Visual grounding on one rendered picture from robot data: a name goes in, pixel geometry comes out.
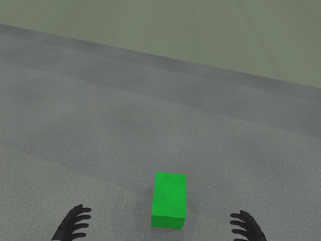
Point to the right robot hand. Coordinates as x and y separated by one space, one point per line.
253 232

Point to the left robot hand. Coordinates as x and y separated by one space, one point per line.
68 226

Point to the carton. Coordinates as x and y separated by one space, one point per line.
169 200

